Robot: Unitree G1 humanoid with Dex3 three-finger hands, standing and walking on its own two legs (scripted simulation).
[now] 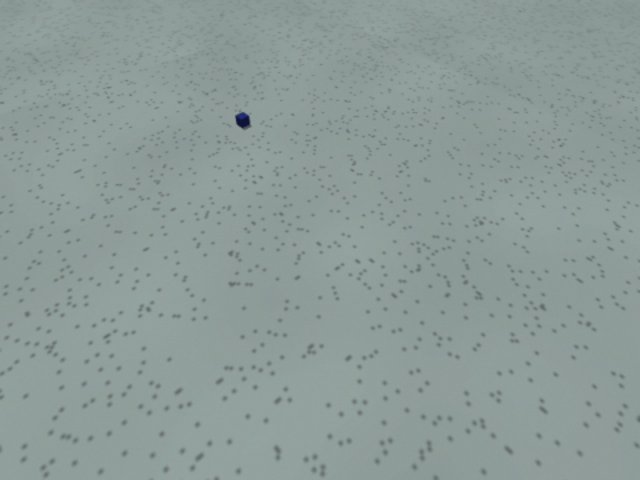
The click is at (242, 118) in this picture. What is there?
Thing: cube
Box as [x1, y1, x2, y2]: [235, 112, 249, 127]
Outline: 243,112 235,115 236,122 241,127 249,124 248,116
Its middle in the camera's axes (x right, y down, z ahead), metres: -0.43 -0.65 +2.18
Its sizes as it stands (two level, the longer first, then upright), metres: 0.053 0.053 0.053
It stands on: the floor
